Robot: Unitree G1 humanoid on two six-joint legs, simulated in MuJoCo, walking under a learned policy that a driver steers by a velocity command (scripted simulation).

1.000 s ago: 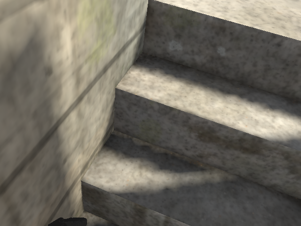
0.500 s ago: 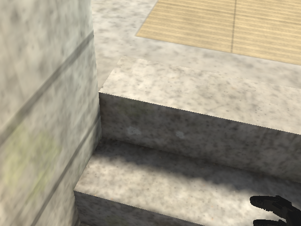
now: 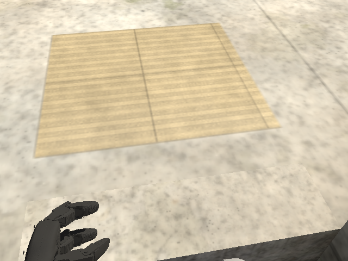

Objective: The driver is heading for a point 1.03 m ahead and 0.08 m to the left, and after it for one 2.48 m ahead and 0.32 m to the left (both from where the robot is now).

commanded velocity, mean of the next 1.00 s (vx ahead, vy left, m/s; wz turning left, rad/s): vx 0.09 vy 0.00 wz -0.01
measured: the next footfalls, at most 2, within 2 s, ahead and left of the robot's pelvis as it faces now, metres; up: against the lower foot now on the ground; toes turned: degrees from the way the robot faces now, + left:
right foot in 0.24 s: +0.32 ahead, -0.22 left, +0.20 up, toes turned -10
left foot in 0.88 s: +0.28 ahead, +0.07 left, +0.20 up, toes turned +2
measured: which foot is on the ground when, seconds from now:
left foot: down 0.00-0.26, up 0.28-0.86, down 0.88-1.00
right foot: up 0.00-0.22, down 0.24-0.88, up 0.90-1.00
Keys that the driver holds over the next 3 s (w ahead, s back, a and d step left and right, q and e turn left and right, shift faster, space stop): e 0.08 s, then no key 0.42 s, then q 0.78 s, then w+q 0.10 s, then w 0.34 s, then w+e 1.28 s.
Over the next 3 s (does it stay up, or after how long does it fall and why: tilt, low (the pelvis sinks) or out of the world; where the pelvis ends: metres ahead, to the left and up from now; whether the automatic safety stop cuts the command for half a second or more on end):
stays up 0.80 0.21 0.43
